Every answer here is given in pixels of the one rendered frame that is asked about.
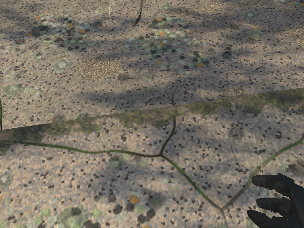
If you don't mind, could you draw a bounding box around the robot right hand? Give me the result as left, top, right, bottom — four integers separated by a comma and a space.
247, 173, 304, 228

